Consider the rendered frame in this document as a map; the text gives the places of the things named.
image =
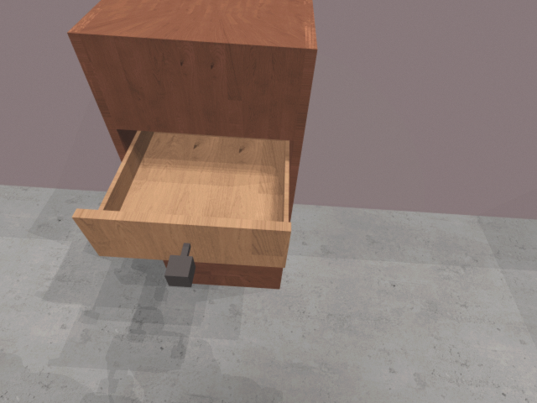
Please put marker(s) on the drawer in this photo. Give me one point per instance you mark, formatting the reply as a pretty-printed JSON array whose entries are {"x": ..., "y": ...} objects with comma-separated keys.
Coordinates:
[{"x": 226, "y": 196}]

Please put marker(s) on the handle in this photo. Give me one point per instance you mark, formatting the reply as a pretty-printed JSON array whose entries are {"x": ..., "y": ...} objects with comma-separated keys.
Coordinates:
[{"x": 181, "y": 268}]

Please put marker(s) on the cabinet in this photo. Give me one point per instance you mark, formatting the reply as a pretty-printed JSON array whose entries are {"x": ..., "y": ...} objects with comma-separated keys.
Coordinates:
[{"x": 235, "y": 68}]

